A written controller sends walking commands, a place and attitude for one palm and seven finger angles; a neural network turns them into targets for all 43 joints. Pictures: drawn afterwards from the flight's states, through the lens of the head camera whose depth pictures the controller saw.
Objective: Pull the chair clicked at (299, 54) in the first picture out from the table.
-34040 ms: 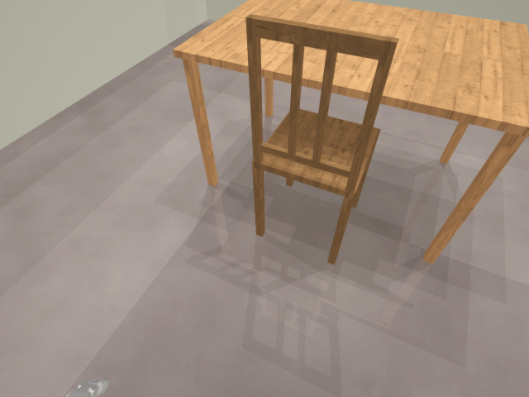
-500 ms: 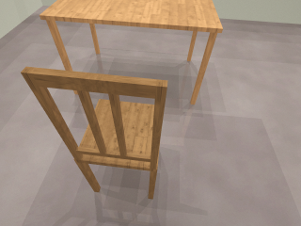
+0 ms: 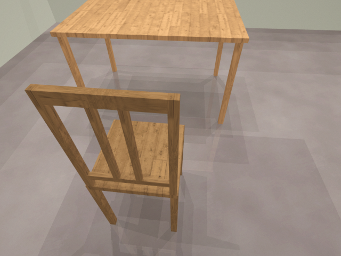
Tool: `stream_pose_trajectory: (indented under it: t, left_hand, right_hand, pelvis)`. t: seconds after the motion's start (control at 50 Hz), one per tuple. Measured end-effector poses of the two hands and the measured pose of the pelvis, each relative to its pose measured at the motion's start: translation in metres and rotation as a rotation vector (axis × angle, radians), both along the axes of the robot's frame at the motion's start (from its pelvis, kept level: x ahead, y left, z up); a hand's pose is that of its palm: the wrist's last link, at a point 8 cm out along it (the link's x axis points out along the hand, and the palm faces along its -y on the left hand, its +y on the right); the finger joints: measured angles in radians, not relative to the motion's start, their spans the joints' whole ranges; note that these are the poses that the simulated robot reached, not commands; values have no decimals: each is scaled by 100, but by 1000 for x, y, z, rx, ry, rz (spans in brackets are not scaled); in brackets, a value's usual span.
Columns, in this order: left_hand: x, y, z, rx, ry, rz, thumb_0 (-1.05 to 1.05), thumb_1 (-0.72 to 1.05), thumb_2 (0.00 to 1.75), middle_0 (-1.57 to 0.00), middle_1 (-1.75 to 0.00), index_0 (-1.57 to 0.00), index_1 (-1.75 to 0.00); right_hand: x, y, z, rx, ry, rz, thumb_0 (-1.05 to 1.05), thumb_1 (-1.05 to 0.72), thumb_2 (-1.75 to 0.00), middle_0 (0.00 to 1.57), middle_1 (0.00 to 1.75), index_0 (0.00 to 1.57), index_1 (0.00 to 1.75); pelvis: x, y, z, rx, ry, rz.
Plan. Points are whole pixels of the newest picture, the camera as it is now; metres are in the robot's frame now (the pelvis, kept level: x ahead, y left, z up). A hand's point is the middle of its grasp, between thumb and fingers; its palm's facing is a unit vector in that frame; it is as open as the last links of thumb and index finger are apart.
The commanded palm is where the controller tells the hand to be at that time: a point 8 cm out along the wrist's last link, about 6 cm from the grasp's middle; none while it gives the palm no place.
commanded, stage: let the arm hang, fingers relaxed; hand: left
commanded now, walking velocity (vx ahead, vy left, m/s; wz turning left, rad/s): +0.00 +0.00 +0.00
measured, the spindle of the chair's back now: (106, 147) +0.43 +0.24 -0.04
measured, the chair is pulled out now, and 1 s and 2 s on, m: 0.68 0.68 0.68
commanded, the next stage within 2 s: look to check the result in 0.22 s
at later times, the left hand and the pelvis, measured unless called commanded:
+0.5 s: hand out of the picture +0.00 +0.16 -0.17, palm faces +0.07 -0.98 -0.18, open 7.4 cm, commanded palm none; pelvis +0.00 +0.00 +0.00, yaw +0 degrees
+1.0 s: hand out of the picture +0.00 +0.15 -0.17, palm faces +0.07 -0.98 -0.18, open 7.3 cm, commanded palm none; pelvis +0.01 -0.01 +0.00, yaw +1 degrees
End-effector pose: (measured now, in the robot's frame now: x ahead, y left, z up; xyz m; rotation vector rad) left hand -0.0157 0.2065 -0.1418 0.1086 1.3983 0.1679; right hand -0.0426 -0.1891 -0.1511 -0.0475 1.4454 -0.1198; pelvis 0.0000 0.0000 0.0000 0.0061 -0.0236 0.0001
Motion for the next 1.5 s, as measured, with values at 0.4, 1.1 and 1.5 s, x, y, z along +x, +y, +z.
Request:
stream_pose_trajectory:
  t: [0.4,1.1,1.5]
  left_hand:
    - [3,3,2,6,-1,19,0,91,89,-20,-30,-20,-30]
    - [6,-4,1,0,7,24,0,91,89,-20,-30,-20,-30]
    - [12,0,0,0,-1,26,0,91,89,-20,-30,-20,-30]
  right_hand:
    - [9,-12,4,-32,2,9,0,-91,-90,20,30,20,30]
    - [12,-14,4,-27,22,13,0,-91,-90,20,30,20,30]
    - [23,-11,4,-29,9,17,0,-91,-90,20,30,20,30]
  pelvis:
    - [4,-3,1,-1,0,6]
    - [7,-8,2,-1,1,10]
    - [12,-5,2,-2,-1,13]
